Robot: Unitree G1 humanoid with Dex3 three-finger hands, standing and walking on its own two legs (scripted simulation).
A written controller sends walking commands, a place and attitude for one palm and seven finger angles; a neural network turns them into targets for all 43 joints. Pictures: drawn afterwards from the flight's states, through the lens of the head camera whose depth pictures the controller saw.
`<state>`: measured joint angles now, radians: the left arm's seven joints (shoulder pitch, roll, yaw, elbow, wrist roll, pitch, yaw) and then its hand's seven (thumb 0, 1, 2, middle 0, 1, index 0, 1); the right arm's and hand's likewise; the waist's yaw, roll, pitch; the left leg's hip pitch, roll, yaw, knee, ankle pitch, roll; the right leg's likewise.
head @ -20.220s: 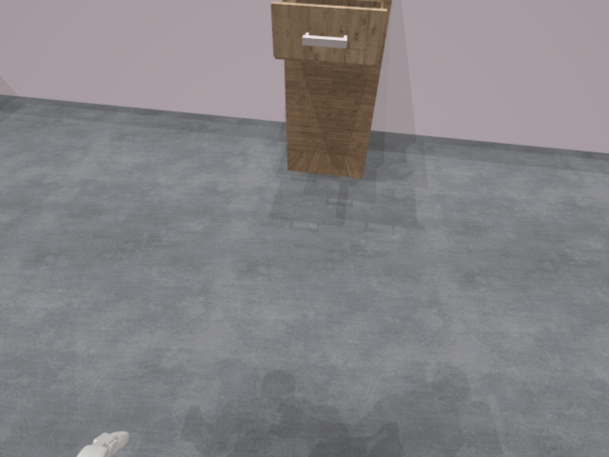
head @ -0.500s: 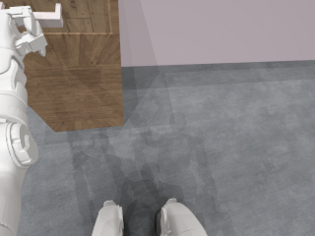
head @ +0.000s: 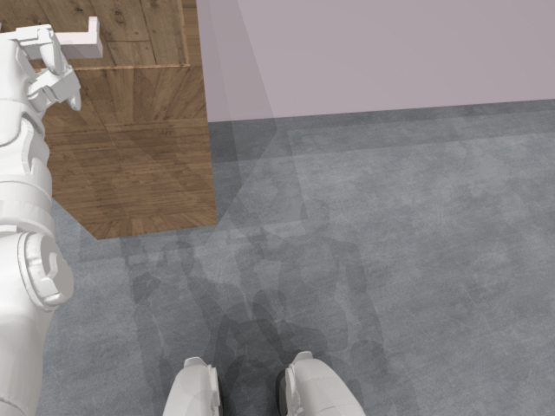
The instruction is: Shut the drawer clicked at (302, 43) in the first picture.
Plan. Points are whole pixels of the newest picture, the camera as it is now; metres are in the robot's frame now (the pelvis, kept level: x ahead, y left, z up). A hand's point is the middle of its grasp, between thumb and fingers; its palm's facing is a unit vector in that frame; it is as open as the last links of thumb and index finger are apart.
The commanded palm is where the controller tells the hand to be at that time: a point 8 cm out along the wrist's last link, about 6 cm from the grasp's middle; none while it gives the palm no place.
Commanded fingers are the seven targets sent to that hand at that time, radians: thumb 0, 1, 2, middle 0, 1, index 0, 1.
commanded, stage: pull the fist back off the drawer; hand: left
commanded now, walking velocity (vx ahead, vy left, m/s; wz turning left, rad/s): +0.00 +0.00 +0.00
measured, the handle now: (44, 35) +0.62 +0.25 +0.10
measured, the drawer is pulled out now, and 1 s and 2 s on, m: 0.00 0.00 0.00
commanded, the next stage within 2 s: draw the hand back to the body in 0.20 s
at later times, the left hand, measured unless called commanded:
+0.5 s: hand (62, 97) +0.50 +0.21 +0.11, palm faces +0.07 -1.00 -0.03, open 3.3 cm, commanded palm +0.45 +0.25 +0.13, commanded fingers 0.00 0.90 0.90 -1.40 -1.60 -1.40 -1.60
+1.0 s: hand out of the picture +0.34 +0.23 +0.17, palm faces +0.29 -0.93 -0.22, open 3.3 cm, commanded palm +0.29 +0.27 +0.19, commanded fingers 0.00 0.90 0.90 -1.40 -1.60 -1.40 -1.60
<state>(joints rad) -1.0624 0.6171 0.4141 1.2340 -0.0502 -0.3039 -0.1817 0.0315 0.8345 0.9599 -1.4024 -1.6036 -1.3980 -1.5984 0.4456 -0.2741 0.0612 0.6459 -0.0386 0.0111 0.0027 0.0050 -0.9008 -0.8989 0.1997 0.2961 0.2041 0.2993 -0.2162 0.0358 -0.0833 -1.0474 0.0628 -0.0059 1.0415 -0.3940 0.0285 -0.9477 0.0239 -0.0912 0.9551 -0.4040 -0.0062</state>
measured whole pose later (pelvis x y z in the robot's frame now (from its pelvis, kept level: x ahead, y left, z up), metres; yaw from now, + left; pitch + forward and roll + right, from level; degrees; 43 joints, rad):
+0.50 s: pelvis +0.06 +0.00 +0.03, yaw -1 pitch +18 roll -3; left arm -0.53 0.38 0.38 0.73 -0.17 -0.29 -0.21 0.02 0.90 0.90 -1.40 -1.60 -1.40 -1.60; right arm 0.38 -0.25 0.00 0.58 0.02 0.08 0.01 0.01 -0.90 -0.90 0.20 0.30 0.20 0.30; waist -0.11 0.05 -0.13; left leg -0.75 0.06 0.05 0.88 -0.44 0.03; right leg -0.67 0.02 -0.03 0.80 -0.43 0.00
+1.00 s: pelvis +0.04 -0.01 +0.06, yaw +2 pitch +1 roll -1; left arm -0.02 0.32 0.20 0.15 -0.12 -0.06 0.03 0.02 0.89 0.90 -1.40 -1.60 -1.40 -1.60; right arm 0.19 -0.25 0.04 0.56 0.05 0.00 -0.08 0.01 -0.90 -0.90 0.20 0.30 0.20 0.30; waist 0.01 0.05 -0.04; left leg -0.32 0.01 0.03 0.59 -0.30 0.01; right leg -0.26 -0.01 -0.05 0.57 -0.33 -0.01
